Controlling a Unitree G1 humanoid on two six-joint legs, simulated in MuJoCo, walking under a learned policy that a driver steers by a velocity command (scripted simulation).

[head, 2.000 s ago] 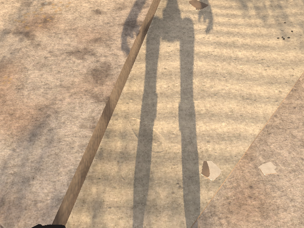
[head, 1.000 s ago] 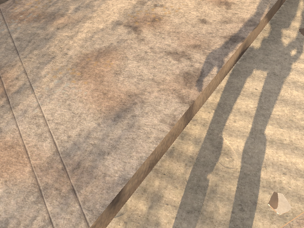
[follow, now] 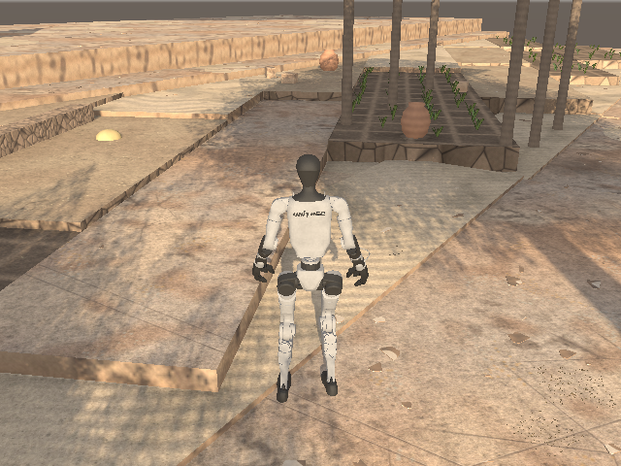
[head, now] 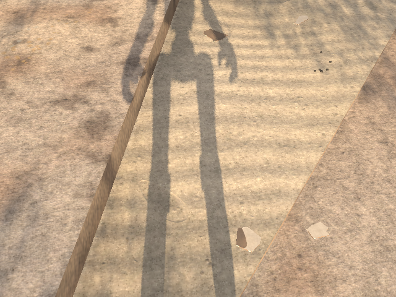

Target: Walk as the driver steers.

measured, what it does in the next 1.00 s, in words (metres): walks ahead: right foot, then left foot 0.04 m higher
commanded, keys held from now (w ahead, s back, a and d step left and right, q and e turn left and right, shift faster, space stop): w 0.46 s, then w+q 0.54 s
